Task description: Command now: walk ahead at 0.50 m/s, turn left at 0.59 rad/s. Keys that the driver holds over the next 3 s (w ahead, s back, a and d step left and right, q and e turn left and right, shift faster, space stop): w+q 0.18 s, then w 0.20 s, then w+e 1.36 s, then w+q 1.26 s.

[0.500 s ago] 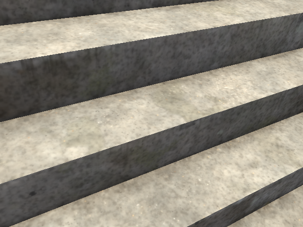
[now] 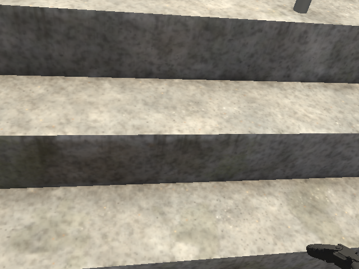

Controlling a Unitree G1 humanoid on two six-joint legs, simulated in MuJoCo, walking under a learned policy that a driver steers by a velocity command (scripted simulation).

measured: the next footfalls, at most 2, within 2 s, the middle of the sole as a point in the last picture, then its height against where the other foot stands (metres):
left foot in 0.22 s outside the picture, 0.20 m higher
right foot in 0.78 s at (46, 242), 0.20 m higher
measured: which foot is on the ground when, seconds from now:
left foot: up 0.00-0.20, down 0.22-0.78, up 0.80-1.00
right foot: down 0.00-0.26, up 0.28-0.76, down 0.78-1.00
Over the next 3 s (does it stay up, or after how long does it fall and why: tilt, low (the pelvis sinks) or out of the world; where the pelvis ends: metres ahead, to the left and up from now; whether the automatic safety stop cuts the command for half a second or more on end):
stays up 1.46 -0.07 1.03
